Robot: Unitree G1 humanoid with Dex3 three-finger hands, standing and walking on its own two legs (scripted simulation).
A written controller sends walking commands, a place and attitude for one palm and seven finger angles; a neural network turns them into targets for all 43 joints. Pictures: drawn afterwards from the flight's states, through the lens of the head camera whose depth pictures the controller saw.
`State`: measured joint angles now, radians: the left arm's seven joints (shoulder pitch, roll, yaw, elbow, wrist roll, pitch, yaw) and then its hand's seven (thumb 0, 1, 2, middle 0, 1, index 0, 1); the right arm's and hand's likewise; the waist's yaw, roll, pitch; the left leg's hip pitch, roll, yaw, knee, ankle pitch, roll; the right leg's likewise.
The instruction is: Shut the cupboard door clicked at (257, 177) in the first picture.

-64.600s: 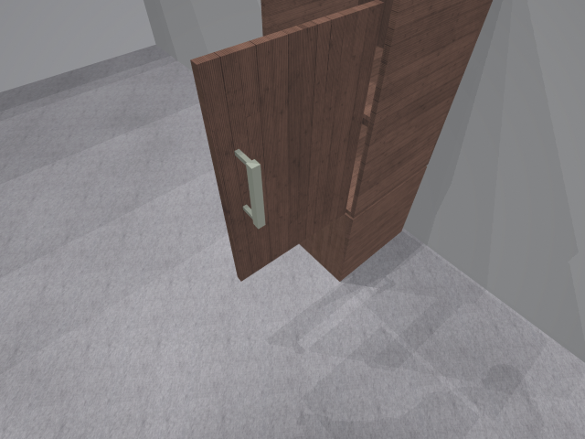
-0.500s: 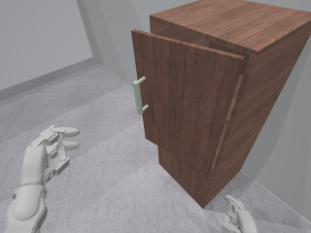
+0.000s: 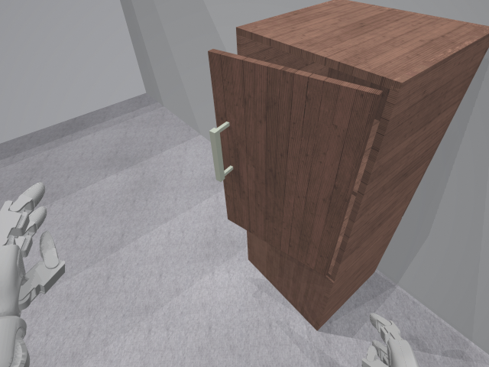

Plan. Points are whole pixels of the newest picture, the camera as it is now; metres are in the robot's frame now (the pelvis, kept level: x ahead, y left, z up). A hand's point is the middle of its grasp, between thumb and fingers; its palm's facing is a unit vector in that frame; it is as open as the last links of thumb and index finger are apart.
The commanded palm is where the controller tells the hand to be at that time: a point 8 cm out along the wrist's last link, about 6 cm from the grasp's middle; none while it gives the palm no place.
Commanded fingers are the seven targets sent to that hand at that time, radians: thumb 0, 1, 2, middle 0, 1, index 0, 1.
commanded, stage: draw the hand back to the body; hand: left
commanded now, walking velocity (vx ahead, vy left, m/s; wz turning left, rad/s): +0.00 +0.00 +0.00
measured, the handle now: (222, 152) +0.64 +0.15 -0.01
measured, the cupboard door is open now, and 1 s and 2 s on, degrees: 13 13 13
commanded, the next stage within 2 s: step back with the hand held close in 0.06 s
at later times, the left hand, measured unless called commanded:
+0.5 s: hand (49, 265) +0.19 +0.28 +0.15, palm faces +0.37 -0.79 -0.50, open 7.4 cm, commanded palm +0.13 +0.32 +0.17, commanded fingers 0.00 0.90 0.90 -0.20 -0.30 -0.20 -0.30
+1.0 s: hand (4, 316) +0.12 +0.29 +0.16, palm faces +0.47 -0.77 -0.43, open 7.4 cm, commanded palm +0.06 +0.32 +0.17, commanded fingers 0.00 0.90 0.90 -0.20 -0.30 -0.20 -0.30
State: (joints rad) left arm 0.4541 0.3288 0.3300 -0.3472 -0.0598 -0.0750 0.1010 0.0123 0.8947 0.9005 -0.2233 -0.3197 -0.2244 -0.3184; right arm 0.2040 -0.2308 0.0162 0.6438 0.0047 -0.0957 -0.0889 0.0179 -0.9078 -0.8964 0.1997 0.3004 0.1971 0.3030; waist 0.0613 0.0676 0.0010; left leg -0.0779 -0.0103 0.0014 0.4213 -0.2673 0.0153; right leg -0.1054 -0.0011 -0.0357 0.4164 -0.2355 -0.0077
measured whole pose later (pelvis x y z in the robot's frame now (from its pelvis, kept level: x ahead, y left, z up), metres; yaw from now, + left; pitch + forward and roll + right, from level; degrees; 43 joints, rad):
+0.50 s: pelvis -0.02 +0.02 -0.01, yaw -1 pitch +1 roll -1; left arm 0.54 0.40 0.39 -0.41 -0.06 -0.15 0.12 0.01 0.89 0.90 -0.21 -0.31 -0.22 -0.31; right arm 0.19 -0.25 -0.02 0.58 0.01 0.01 -0.09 0.02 -0.91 -0.90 0.20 0.30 0.20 0.30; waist 0.00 0.05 -0.01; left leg -0.25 -0.03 0.03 0.51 -0.27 0.04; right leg -0.27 -0.02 -0.01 0.48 -0.22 0.02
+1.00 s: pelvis -0.09 +0.02 -0.02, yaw +0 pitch +0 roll -1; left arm 0.49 0.39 0.44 -0.48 -0.01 -0.23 0.16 0.01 0.89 0.90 -0.21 -0.31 -0.22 -0.31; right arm 0.26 -0.23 0.01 0.58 0.00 -0.05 -0.08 0.02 -0.91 -0.90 0.20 0.30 0.20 0.30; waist 0.00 0.00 -0.01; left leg -0.43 -0.01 0.02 0.71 -0.31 0.05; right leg -0.43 -0.01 -0.02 0.62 -0.19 0.02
